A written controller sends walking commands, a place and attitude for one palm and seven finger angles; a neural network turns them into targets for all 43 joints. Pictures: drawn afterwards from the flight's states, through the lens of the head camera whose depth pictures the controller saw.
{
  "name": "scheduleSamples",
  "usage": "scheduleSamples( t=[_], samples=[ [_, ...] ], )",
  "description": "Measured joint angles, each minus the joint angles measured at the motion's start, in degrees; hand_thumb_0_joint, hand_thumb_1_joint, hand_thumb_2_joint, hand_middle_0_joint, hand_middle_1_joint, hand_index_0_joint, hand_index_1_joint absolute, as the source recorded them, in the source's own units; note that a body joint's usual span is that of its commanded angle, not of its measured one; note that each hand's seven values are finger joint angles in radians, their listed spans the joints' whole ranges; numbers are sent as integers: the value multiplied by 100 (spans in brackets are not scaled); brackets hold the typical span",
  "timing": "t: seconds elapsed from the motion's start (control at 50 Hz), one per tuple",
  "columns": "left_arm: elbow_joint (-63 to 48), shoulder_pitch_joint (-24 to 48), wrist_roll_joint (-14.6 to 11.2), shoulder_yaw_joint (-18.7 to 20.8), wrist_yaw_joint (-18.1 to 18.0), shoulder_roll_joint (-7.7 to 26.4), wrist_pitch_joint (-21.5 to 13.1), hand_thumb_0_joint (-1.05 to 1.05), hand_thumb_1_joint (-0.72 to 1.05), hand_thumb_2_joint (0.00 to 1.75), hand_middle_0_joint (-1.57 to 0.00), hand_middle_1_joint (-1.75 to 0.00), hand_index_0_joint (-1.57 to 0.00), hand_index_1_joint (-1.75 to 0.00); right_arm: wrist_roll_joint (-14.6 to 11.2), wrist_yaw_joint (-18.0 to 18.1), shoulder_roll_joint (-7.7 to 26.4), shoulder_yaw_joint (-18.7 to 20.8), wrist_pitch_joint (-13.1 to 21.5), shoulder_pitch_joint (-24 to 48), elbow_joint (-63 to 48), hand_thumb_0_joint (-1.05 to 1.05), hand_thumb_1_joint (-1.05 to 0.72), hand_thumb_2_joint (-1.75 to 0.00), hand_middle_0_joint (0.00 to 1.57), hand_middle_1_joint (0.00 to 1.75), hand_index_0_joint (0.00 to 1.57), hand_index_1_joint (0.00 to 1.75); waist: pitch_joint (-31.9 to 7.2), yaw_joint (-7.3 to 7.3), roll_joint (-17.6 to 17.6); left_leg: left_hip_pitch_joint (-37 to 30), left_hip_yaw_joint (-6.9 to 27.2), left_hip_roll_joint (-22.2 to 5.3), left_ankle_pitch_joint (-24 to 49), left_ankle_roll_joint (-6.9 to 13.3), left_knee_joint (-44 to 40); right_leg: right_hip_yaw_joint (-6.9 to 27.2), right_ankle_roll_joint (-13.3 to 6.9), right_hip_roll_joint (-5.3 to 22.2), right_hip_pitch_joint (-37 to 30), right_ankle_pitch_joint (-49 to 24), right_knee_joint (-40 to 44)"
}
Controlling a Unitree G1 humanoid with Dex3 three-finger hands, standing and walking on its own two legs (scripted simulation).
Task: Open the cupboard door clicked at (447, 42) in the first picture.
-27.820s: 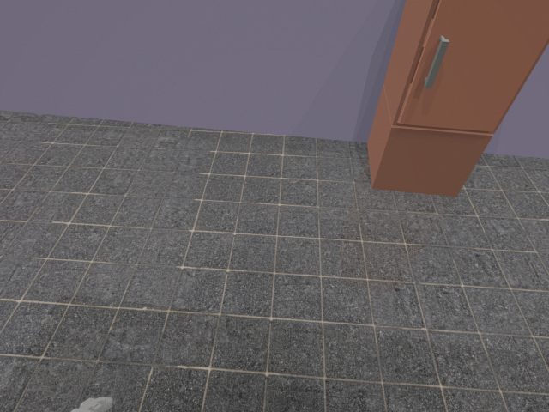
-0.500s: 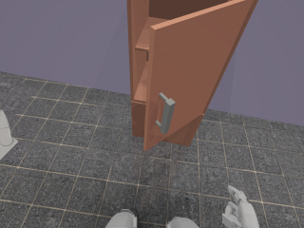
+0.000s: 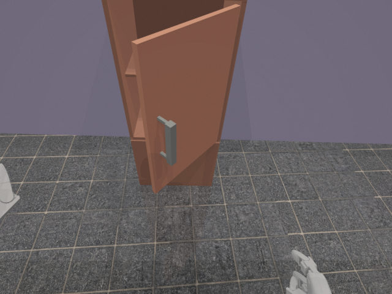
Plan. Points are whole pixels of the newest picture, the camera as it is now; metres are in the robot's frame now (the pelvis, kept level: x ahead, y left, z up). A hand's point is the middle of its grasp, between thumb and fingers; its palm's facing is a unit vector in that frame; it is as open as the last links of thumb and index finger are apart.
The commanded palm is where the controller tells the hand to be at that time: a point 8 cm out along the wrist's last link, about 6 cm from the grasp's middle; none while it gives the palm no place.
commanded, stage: stop stepping back and stand still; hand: left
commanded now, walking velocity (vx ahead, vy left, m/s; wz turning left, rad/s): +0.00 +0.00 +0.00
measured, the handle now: (166, 141) +0.56 +0.09 -0.06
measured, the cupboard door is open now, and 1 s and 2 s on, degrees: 48 48 48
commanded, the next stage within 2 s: let the arm hang, fingers relaxed in 0.48 s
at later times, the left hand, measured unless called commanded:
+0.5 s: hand (30, 236) +0.17 +0.23 +0.16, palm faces +0.43 -0.79 -0.43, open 7.4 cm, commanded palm +0.11 +0.27 +0.18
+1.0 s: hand out of the picture -0.04 +0.17 -0.17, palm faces +0.03 -0.98 -0.18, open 7.1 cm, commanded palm none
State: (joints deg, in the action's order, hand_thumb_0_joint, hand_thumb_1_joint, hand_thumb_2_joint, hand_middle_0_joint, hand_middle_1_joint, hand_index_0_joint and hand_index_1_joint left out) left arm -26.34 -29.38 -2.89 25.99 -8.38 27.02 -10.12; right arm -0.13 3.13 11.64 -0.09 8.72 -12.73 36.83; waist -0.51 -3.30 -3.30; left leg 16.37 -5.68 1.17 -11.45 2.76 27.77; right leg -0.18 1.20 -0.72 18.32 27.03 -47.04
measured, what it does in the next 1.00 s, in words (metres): steps on the spot: right foot, then left foot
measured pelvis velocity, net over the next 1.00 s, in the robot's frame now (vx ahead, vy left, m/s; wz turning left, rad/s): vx -0.06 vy -0.02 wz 0.04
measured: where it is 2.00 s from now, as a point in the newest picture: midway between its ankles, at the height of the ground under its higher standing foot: outside the picture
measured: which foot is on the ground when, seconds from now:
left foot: down 0.00-0.16, up 0.18-0.42, down 0.44-1.00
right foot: up 0.00-0.08, down 0.10-1.00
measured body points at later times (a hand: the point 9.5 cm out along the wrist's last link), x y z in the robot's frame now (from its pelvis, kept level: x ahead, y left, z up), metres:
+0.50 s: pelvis -0.03 -0.03 +0.00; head -0.03 -0.03 +0.45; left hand +0.14 +0.27 +0.18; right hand +0.13 -0.27 -0.08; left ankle -0.05 +0.10 -0.74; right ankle +0.01 -0.09 -0.73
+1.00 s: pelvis -0.06 -0.02 +0.00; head -0.03 +0.00 +0.45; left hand -0.04 +0.22 -0.16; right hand -0.04 -0.28 -0.14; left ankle -0.05 +0.10 -0.73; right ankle +0.01 -0.09 -0.73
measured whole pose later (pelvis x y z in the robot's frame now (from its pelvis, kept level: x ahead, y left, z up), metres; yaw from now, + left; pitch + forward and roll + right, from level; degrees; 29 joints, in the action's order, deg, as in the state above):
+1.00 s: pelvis -0.06 -0.02 +0.00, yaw +2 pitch -1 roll +0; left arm 56.7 -15.5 1.0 0.1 0.2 12.4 2.1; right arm 1.7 -0.2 13.9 -0.1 -2.2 -16.3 59.0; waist 4.1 0.4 -2.7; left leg 13.2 -0.7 0.6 -13.5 0.8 27.9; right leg -7.0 -3.7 -0.5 16.3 8.4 -25.4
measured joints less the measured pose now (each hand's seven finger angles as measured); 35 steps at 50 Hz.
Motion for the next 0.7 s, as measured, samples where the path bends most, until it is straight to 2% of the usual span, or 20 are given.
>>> scheduleSamples(
  t=[0.04,0.1,0.14,0.16,0.2,0.24,0.28,0.34,0.44,0.5,0.58,0.6,0.62,0.66,0.7],
  samples=[
    [-91,-246,5,13,-2,21,37,1,89,90,-21,-30,-21,-30,0,7,0,-17,7,-81,-72,2,-90,-90,20,30,20,30,37,-71,-15,-70,-30,-33,75,-35,-76,-129,16,47,70,-269,411],
    [-244,-662,56,-46,8,18,6,1,89,90,-21,-30,-21,-30,-16,53,17,-20,-25,-279,-169,2,-90,-90,20,30,20,30,17,-74,11,-41,-59,-61,44,-102,39,-294,-4,99,-143,-634,1135],
    [-226,-744,128,-134,24,-47,-58,1,89,90,-21,-30,-22,-30,-17,88,58,23,-82,-369,-144,2,-90,-90,20,30,20,30,47,-27,179,49,21,-146,-84,-154,272,-408,-266,18,-247,-1074,1348],
    [-190,-736,154,-186,32,-99,-87,1,89,90,-21,-30,-22,-30,-8,99,84,50,-122,-401,-94,2,-90,-90,20,30,20,30,51,6,290,114,103,-192,-284,-184,426,-478,-403,-41,-287,-1150,1414],
    [-120,-691,182,-235,27,-189,-125,1,89,90,-22,-30,-22,-30,3,93,105,88,-201,-441,81,2,-90,-90,20,30,20,29,-40,187,371,352,276,-172,-848,-265,1027,-481,-580,-106,-271,-1219,1539],
    [45,-583,200,-238,-14,-318,-192,1,89,90,-22,-30,-22,-30,24,84,103,97,-259,-435,269,2,-90,-90,20,30,20,29,-130,351,344,561,380,-116,-960,-304,1809,-406,-622,-119,-277,-1327,1712],
    [315,-406,218,-243,-57,-441,-226,1,89,90,-22,-30,-22,-30,20,91,99,81,-276,-447,354,2,-90,-90,20,30,20,29,-207,402,313,563,389,-125,-882,-310,2075,-387,-624,-102,-328,-1447,1904],
    [675,-19,240,-339,-105,-602,-183,1,89,90,-21,-30,-22,-30,12,149,113,66,-217,-434,373,2,-90,-90,20,30,20,30,-246,401,331,288,376,-205,-927,-252,1684,-469,-635,-89,-382,-1544,2081],
    [511,152,232,-567,-103,-768,-113,1,89,90,-21,-30,-21,-30,44,138,203,65,-101,-245,225,2,-90,-90,20,30,20,30,-155,328,508,-509,468,-315,-618,-125,59,-663,-604,-251,-364,-1608,2171],
    [233,-20,203,-538,-73,-628,-141,1,89,90,-21,-30,-22,-30,32,92,94,44,-147,-62,121,2,-90,-90,20,30,20,29,4,355,328,-634,390,-288,-436,-320,-120,-576,-532,-225,-417,-1648,2218],
    [-20,-291,171,-357,-53,-391,-152,1,89,90,-21,-30,-22,-30,8,60,36,-3,-135,26,-129,2,-90,-90,20,30,20,30,54,348,287,-687,318,-278,-419,-341,-173,-504,-548,-225,-461,-1719,2297],
    [271,-145,224,-469,13,-318,-280,1,89,90,-21,-30,-22,-30,-12,-43,74,49,10,69,-20,2,-90,-90,20,30,20,29,27,351,344,-590,352,-258,-428,-324,-80,-536,-536,-197,-404,-1710,2248],
    [799,158,293,-704,187,-261,-253,1,89,90,-21,-30,-21,-30,-8,-161,171,90,39,143,143,2,-90,-90,20,30,20,29,-10,395,424,-484,383,-217,-449,-302,24,-568,-527,-146,-305,-1673,2133],
    [2097,777,385,-1230,541,-308,191,0,89,90,-21,-30,-21,-30,24,-315,409,102,-181,349,443,1,-90,-90,20,30,20,30,-61,460,600,-310,394,-125,-495,-242,203,-582,-499,-38,-96,-1578,1853],
    [3464,1240,442,-1668,752,-507,662,0,90,90,-20,-30,-21,-30,67,-373,564,110,-401,537,685,1,-90,-90,20,30,20,30,-57,443,726,-164,367,-43,-527,-179,363,-555,-466,56,100,-1493,1588]
  ],
)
